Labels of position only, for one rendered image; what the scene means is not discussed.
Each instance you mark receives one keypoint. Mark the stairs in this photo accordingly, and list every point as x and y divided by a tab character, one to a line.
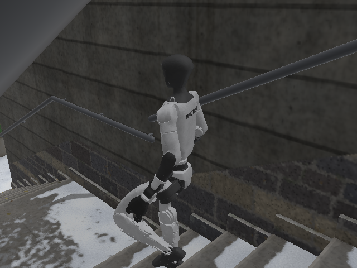
229	251
18	192

